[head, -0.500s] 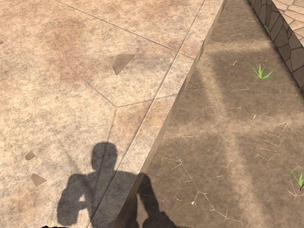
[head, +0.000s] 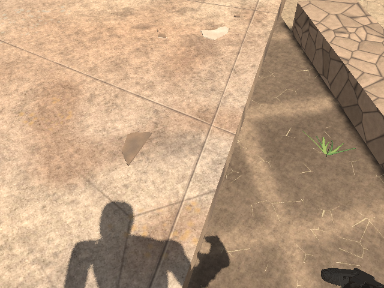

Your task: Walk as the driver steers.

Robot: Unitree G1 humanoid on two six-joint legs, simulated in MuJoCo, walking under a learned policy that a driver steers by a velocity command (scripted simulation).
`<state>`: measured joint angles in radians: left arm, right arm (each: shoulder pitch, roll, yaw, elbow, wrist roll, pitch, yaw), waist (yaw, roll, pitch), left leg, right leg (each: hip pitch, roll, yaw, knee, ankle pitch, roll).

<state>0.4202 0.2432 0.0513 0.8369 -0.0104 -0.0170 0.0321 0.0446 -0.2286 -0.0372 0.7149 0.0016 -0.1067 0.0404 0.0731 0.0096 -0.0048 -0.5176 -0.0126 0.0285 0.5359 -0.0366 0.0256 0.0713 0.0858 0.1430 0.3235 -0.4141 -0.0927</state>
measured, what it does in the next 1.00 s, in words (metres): walks ahead, turning left: left foot, then right foot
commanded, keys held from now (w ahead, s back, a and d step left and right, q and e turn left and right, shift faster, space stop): w+q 0.86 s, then w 0.14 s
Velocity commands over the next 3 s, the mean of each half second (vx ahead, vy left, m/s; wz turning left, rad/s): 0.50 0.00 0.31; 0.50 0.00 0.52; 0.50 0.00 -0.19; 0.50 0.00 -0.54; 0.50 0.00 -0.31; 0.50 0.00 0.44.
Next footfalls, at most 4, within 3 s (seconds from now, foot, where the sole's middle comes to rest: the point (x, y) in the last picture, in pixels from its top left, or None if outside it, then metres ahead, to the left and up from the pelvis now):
0.02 left None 0.17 0.11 -0.77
0.48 right None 0.40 -0.08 -0.77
1.00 left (156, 242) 0.58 0.21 -0.66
1.52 right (160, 150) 0.98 0.24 -0.66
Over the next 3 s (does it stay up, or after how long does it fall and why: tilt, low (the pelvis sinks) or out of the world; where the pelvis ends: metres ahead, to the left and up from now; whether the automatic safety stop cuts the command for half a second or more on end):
stays up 1.58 0.42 0.11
